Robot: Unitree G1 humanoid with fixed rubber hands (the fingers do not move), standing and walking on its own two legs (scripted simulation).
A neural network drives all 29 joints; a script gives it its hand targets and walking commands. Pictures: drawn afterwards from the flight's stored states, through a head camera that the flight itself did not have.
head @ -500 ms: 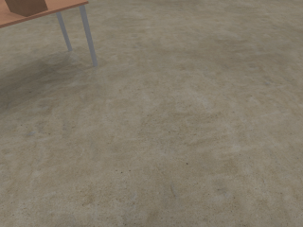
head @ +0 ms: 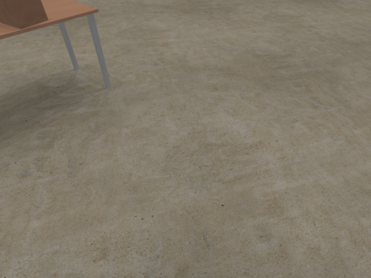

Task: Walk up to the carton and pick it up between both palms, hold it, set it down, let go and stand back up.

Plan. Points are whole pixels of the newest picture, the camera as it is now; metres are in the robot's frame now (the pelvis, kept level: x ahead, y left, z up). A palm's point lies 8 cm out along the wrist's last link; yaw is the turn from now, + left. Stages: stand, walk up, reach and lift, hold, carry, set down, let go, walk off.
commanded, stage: stand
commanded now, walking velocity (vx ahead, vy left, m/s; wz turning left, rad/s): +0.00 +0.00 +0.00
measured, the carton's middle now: (15, 0) +1.67 +1.08 +0.04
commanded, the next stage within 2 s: none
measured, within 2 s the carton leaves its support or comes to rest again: neither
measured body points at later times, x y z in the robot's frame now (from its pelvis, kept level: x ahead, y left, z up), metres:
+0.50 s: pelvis -0.01 +0.02 +0.00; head -0.01 +0.03 +0.45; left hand +0.00 +0.26 -0.15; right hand -0.01 -0.21 -0.15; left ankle -0.01 +0.13 -0.74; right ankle -0.01 -0.12 -0.74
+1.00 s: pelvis +0.00 +0.01 +0.01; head +0.01 +0.02 +0.45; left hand -0.02 +0.24 -0.16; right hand -0.02 -0.21 -0.15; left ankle -0.01 +0.13 -0.74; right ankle -0.01 -0.12 -0.74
